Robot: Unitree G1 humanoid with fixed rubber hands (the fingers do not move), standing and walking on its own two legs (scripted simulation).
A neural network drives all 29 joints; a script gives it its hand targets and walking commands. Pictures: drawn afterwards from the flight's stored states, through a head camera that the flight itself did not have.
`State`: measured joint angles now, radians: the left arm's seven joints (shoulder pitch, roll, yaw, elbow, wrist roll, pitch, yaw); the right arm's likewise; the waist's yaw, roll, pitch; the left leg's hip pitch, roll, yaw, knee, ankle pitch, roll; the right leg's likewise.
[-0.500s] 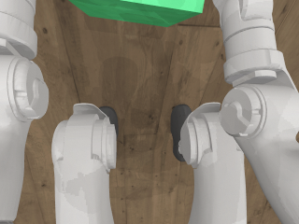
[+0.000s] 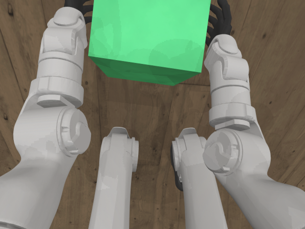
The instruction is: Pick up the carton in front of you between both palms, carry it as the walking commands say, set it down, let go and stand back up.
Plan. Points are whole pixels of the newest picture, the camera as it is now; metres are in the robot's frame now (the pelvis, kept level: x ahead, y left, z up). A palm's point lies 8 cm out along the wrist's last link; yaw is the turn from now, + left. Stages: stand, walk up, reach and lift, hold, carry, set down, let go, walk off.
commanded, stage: reach and lift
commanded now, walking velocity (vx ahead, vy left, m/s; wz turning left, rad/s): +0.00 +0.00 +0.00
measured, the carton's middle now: (148, 35) +0.55 +0.04 -0.15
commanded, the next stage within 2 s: none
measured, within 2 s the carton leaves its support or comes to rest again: neither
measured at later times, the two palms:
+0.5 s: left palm out of the picture +0.50 +0.18 +0.06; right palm (266, 20) +0.50 -0.12 +0.06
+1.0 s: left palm out of the picture +0.44 +0.17 +0.21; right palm out of the picture +0.45 -0.13 +0.22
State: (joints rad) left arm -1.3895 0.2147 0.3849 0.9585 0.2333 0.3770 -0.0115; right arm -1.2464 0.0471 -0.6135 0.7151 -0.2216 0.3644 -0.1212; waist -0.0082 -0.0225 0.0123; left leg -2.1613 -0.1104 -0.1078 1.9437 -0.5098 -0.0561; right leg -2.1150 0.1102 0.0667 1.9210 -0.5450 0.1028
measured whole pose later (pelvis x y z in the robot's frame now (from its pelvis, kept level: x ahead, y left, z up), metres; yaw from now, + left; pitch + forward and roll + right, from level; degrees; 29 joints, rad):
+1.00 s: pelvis +0.07 -0.01 +0.24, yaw +3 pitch +26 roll +0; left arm -0.60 -0.08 0.37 0.61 0.24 0.37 0.01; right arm -0.56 0.16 -0.42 0.55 -0.22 0.35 -0.06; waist 0.00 -0.02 -0.20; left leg -1.13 -0.08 -0.13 1.08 -0.40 -0.04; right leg -1.11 0.09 0.13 1.08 -0.42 0.04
